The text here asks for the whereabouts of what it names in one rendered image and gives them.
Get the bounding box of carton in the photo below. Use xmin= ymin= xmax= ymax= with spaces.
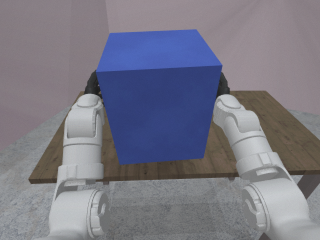
xmin=96 ymin=29 xmax=223 ymax=165

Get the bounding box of left robot upper arm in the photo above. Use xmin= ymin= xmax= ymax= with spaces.
xmin=34 ymin=189 xmax=111 ymax=240

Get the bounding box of left robot forearm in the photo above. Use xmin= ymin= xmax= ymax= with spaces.
xmin=48 ymin=94 xmax=105 ymax=232

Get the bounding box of right robot upper arm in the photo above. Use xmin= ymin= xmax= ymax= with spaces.
xmin=242 ymin=177 xmax=320 ymax=240

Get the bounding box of robot right hand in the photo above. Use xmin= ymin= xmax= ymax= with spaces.
xmin=215 ymin=72 xmax=230 ymax=102

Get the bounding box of robot left hand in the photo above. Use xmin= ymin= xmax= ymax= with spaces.
xmin=84 ymin=70 xmax=105 ymax=107

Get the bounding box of table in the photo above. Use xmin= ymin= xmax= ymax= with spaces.
xmin=28 ymin=90 xmax=320 ymax=240

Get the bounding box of right robot forearm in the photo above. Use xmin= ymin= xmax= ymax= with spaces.
xmin=213 ymin=94 xmax=310 ymax=217

